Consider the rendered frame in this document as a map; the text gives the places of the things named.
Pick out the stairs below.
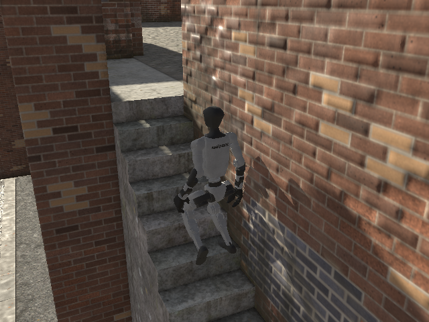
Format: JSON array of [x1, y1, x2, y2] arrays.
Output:
[[111, 95, 266, 322]]

